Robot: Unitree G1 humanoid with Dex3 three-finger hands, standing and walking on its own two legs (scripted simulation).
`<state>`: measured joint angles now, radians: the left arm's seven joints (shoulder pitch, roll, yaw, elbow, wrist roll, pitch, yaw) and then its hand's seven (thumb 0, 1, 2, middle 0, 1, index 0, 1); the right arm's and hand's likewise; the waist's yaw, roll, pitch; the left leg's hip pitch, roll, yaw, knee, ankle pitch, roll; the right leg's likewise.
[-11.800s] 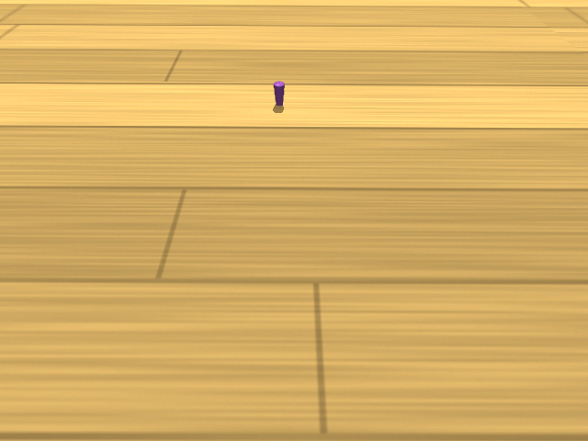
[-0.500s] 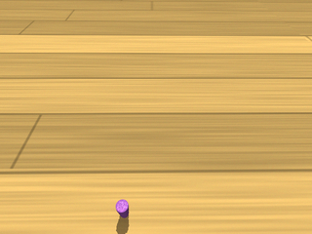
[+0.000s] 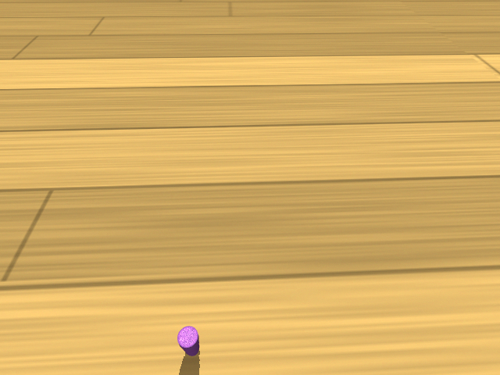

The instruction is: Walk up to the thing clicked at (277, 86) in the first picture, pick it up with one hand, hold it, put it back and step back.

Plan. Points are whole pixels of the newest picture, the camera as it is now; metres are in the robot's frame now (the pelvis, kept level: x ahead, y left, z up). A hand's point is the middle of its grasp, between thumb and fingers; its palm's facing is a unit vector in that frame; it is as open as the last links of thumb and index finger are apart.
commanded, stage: walk up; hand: left
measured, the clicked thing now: (190, 343) +0.41 +0.21 -0.71
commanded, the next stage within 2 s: stand in 0.24 s
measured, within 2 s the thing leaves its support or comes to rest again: neither
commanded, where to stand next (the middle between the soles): +0.03 -0.02 m, yaw +1 degrees
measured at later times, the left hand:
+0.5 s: hand out of the picture +0.08 +0.25 -0.15, palm faces -0.03 -0.94 -0.34, open 7.4 cm
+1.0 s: hand out of the picture +0.04 +0.27 -0.16, palm faces -0.01 -0.94 -0.34, open 7.4 cm
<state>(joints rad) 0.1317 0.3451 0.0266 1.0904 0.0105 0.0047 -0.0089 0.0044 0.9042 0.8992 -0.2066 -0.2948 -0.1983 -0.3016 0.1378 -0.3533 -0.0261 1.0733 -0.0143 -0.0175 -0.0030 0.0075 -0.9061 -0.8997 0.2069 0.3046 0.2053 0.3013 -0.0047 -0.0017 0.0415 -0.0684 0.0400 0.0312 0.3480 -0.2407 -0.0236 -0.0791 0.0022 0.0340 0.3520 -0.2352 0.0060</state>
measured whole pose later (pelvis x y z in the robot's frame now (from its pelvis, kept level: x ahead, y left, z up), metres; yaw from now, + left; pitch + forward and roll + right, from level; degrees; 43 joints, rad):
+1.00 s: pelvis -0.02 +0.01 +0.00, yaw +1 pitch -2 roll +0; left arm 0.13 0.35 0.00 1.12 0.01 -0.01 0.00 0.00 0.90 0.90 -0.21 -0.29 -0.20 -0.30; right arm 0.12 -0.35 -0.02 1.12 -0.01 -0.01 0.01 0.01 -0.91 -0.90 0.21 0.30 0.20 0.30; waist 0.00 0.00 0.06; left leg -0.09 0.02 0.03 0.31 -0.19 0.00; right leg -0.09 -0.02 0.03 0.30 -0.18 0.03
